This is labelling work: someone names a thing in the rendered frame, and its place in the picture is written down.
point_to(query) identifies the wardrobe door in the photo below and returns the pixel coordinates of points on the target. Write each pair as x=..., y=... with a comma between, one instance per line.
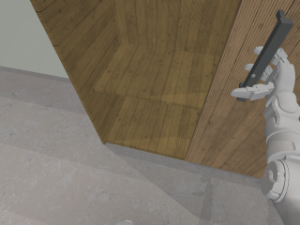
x=229, y=134

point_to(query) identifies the handle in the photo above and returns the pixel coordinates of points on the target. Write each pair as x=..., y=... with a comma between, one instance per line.
x=280, y=31

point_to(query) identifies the robot right upper arm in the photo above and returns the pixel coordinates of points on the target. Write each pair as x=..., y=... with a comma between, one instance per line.
x=281, y=184

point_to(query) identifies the right robot hand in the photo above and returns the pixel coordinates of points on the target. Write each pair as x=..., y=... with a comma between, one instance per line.
x=281, y=78

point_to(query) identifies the robot right forearm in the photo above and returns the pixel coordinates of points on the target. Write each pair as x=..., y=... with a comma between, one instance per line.
x=282, y=127

